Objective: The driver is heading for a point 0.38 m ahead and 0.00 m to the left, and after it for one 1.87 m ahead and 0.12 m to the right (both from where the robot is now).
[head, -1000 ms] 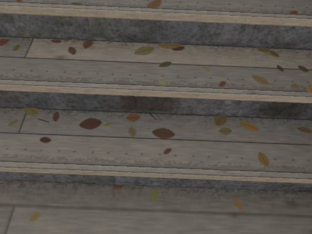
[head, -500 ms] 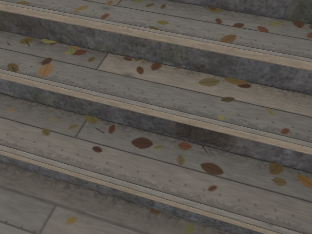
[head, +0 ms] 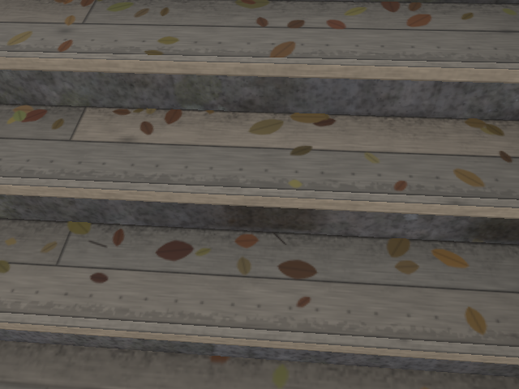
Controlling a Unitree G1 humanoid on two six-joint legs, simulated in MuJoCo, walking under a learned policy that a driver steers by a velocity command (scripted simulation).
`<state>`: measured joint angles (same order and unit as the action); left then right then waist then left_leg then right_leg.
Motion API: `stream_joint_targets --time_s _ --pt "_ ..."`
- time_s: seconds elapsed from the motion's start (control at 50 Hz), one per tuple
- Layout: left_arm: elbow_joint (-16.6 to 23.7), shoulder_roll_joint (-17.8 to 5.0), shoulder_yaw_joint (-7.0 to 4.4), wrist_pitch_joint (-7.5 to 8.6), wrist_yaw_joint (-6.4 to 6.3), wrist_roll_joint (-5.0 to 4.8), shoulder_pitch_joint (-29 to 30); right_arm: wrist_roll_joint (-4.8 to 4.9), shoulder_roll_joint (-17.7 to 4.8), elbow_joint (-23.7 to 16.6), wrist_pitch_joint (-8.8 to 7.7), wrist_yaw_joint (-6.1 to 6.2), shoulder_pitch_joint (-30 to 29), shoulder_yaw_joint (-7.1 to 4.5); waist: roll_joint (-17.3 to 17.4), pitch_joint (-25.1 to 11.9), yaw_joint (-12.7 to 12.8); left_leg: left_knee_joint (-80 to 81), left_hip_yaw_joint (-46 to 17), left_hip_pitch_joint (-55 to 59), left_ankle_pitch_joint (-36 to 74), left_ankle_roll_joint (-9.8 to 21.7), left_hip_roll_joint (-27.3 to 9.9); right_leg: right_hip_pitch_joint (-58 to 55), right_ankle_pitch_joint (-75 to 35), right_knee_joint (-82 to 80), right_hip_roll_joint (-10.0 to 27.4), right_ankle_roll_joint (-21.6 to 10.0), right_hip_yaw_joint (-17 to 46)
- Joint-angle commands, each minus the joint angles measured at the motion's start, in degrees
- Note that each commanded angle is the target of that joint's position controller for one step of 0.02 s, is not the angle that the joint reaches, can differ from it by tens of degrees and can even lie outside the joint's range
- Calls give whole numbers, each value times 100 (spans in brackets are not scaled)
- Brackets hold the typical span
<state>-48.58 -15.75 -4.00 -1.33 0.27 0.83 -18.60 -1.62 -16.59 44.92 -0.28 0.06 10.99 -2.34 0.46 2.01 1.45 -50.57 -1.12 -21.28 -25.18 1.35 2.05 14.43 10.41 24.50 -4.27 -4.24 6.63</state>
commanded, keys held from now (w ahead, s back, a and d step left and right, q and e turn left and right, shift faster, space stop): w+e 0.32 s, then w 0.14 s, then no key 0.22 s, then q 0.32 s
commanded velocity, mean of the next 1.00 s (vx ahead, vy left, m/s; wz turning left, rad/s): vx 0.28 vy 0.00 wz -0.21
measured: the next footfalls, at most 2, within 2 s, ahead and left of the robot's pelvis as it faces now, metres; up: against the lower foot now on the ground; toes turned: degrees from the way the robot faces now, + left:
left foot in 0.18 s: +0.10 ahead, +0.13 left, +0.00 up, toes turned -10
right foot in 0.58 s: +0.29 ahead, -0.15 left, +0.00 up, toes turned -18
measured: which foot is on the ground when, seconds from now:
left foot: up 0.00-0.16, down 0.18-0.58, up 0.60-0.96, down 0.98-1.00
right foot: down 0.00-0.16, up 0.18-0.56, down 0.58-0.98, up 1.00-1.00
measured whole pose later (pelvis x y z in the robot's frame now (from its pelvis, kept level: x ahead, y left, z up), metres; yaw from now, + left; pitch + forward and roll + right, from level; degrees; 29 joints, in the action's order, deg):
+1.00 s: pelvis +0.24 -0.04 -0.02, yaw -10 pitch -1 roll -1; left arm -52.1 -13.7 -1.4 -0.6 -3.2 0.8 -8.0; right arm -2.2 -11.9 52.1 0.2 1.6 14.7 -1.1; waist -0.7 1.4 -1.5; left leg -35.8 1.6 -16.0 -18.9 2.9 0.5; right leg 18.0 16.8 35.2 -0.3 -2.8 -8.5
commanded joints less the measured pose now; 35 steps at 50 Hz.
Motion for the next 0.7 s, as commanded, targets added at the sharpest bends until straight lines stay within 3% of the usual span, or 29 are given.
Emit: stream_joint_targets --time_s 0.02,0.1,0.14,0.16,0.18,0.2,0.22,0.24,0.26,0.3,0.4,0.48,0.52,0.54,0.56,0.58,0.6,0.62,0.64,0.66,0.68,0.7 --pt "231 -991 -271 106 -11 -31 -52 3 -404 -442 -185 -61 -304 -57 -679 -265 71 523 -69 -545 229 -162 -43 -684 1525 -1369 1177 -965 1870" --pt "293 -1118 -352 105 53 0 225 73 -424 -501 -228 -16 -235 -22 -860 -196 -11 1532 -13 264 172 -187 93 60 2029 -1217 1064 -888 2035" --pt "452 -1062 -359 86 84 14 771 135 -393 -304 -285 88 416 -31 -681 -142 -485 2674 112 1689 855 -91 176 1122 2259 -828 708 -576 1860" --pt "531 -878 -322 118 72 29 930 119 -597 -166 -326 177 899 -98 -338 -142 -753 3036 -111 2611 752 -22 -53 1966 2495 -238 363 -290 1594" --pt "692 -352 -181 207 65 -5 984 40 -1111 -113 -356 283 1346 -199 830 -304 -885 3869 -1551 3054 -669 179 -1412 2576 2492 1316 -177 -3 728" --pt "863 -184 -95 277 73 8 1009 -83 -1712 -242 -333 325 1055 -330 1393 -173 -691 4729 -3653 2703 -2266 666 -2626 3285 2095 2507 -503 118 75" --pt "882 -562 -138 292 110 141 1049 -124 -1501 -250 -322 315 727 -331 805 159 -400 4698 -3743 2083 -2586 955 -2723 3227 1574 3132 185 71 198" --pt "757 -697 -182 303 178 153 980 -41 -1058 -285 -363 260 479 -227 474 381 -242 4640 -3143 1848 -2124 907 -2381 3119 1176 3281 330 108 200" --pt "628 -696 -188 301 237 153 826 4 -807 -309 -414 209 318 -160 393 435 -144 4617 -2353 1818 -1277 749 -1988 2972 823 3314 409 212 100" --pt "551 -596 -160 268 329 193 819 -3 -668 -243 -523 185 455 -125 516 251 -193 4507 -1205 1896 446 605 -1553 2798 279 3655 453 351 -179" --pt "810 -310 4 267 430 179 1662 -7 -516 154 -622 15 1198 -117 574 200 -482 4225 -280 2147 2665 684 -1462 2833 -190 2914 418 426 -297" --pt "916 -129 170 323 435 190 2215 25 -579 327 -608 -5 1190 -113 732 219 -468 3868 298 1763 4158 532 -1328 1644 -216 1247 351 302 -961" --pt "821 -139 206 373 358 188 2071 75 -659 477 -559 15 1336 -120 868 25 -412 3223 331 1927 5952 472 -1351 1016 -164 738 121 105 -1177" --pt "662 -210 198 442 304 199 1629 132 -707 538 -538 32 1335 -128 902 -244 -224 2684 320 2070 6578 407 -1308 532 -416 351 -31 -51 -1175" --pt "402 -298 174 532 241 268 930 215 -701 568 -511 48 1258 -109 701 -625 137 1864 474 1920 6443 274 -1140 -396 -1172 -291 -51 -194 -1129" --pt "181 -555 118 604 167 409 312 266 -570 449 -544 67 1145 -33 513 -1122 386 1056 477 1092 5001 137 -998 -1673 -2107 -227 592 -281 -617" --pt "84 -1110 11 604 73 496 -181 364 220 208 -559 38 1636 203 -998 -2110 221 -742 740 -764 589 -136 -400 -3864 -5646 589 2652 -1036 1317" --pt "-16 -927 -5 544 -13 66 -388 393 -195 534 -400 129 1737 102 -789 -2861 335 -1425 43 -450 -861 -106 -158 -3524 -7024 544 2885 -1531 1586" --pt "47 -678 79 524 -26 -43 128 306 -301 510 -327 128 1487 65 -567 -2221 117 -1425 -213 -458 -689 -83 -404 -2801 -6553 279 2537 -1410 948" --pt "112 -257 224 523 -52 -29 711 202 -151 569 -296 126 1289 110 -487 -1516 -70 -1163 -195 -442 -485 -102 -542 -1975 -5846 -10 2238 -1188 625" --pt "134 -9 334 512 -95 -32 1083 112 -85 649 -238 132 1245 121 -435 -988 -289 -690 -178 -183 -274 -147 -666 -1228 -5320 -277 1947 -921 323" --pt "105 46 389 502 -159 -41 1288 9 -24 745 -160 120 1360 136 -508 -750 -472 -265 -108 277 -48 -221 -642 -612 -5074 -477 1738 -749 -15"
